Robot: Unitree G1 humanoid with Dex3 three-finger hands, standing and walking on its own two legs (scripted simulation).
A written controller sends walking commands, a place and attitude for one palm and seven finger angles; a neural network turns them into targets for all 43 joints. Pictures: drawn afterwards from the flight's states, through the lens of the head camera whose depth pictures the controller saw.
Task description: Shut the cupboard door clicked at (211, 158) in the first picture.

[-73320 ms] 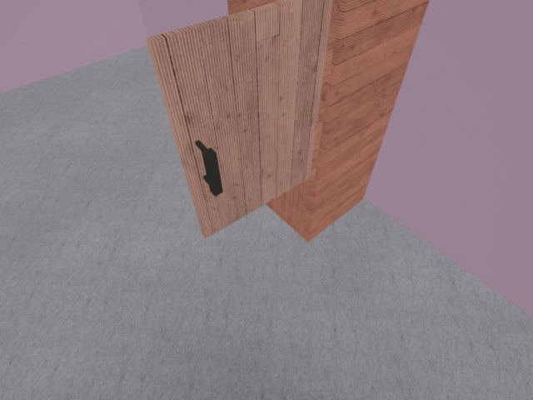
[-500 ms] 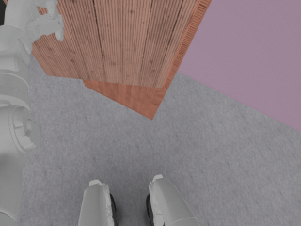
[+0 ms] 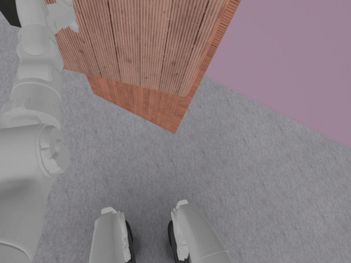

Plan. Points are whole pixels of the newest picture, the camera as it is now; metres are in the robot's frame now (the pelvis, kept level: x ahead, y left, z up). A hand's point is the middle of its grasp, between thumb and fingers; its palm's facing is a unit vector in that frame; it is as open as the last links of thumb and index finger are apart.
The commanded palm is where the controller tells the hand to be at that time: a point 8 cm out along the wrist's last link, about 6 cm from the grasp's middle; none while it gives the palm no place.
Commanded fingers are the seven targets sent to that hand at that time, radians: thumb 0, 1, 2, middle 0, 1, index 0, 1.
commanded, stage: pull the fist back off the door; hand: left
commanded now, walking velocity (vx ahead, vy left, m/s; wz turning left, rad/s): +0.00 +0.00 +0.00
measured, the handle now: out of the picture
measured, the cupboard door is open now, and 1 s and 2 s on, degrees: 15 15 15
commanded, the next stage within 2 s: draw the hand back to the body in 0.62 s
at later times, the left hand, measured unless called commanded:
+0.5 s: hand (75, 48) +0.51 +0.11 +0.10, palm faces +0.08 -1.00 -0.04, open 3.1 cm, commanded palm +0.48 +0.15 +0.10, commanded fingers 0.00 0.90 0.90 -1.30 -1.50 -1.30 -1.50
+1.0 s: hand (52, 70) +0.44 +0.13 +0.14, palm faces +0.09 -0.99 -0.06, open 3.1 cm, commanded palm +0.40 +0.18 +0.15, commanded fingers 0.00 0.90 0.90 -1.30 -1.50 -1.30 -1.50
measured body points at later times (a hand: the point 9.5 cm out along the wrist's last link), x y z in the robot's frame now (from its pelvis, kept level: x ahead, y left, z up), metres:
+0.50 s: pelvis +0.03 -0.02 +0.04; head +0.16 -0.01 +0.47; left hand +0.50 +0.16 +0.10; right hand +0.05 -0.28 -0.08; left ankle +0.06 +0.11 -0.60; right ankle +0.02 -0.11 -0.60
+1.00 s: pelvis +0.02 -0.02 +0.07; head +0.09 -0.04 +0.51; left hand +0.43 +0.18 +0.15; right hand +0.07 -0.27 -0.07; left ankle +0.06 +0.11 -0.60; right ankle +0.02 -0.11 -0.60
